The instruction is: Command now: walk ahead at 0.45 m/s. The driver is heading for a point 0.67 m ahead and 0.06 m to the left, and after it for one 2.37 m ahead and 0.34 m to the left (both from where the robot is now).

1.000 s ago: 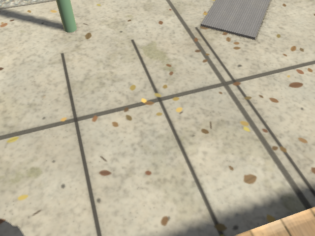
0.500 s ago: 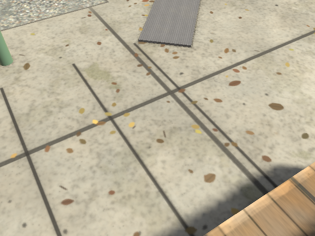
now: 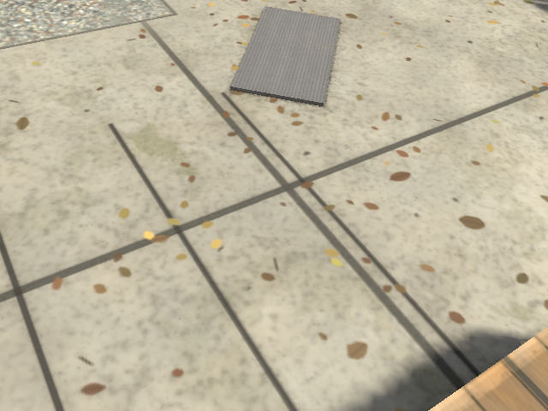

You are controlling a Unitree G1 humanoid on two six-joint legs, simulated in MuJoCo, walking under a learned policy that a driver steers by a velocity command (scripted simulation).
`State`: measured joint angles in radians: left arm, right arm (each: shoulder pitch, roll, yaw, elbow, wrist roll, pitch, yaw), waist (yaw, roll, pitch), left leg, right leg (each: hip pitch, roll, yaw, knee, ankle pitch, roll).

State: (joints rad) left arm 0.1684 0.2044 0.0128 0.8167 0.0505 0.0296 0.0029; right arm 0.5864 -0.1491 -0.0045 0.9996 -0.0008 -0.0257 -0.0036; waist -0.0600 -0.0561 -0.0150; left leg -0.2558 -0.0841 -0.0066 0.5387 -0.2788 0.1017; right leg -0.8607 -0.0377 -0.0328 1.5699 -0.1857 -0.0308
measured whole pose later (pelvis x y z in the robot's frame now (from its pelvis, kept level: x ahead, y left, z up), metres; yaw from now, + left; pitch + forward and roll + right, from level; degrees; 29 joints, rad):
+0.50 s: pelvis +0.30 -0.05 -0.06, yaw +1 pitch +3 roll +1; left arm -0.06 0.17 -0.01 0.80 0.07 -0.05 -0.09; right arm 0.76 -0.10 0.05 1.16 -0.09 -0.13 0.00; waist -0.16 -0.04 -0.05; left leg 0.25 -0.06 -0.08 0.40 -0.69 0.05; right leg -0.69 -0.11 -0.01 0.54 0.38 -0.04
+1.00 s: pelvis +0.65 -0.08 -0.16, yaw +11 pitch +2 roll -3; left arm 0.31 0.25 0.05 1.02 -0.03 -0.06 0.06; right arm 0.02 -0.23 -0.06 0.70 -0.01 -0.04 0.03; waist 0.04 0.02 0.00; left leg -0.61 0.00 0.01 0.64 0.03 0.08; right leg -0.05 0.00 -0.20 0.51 -0.47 0.01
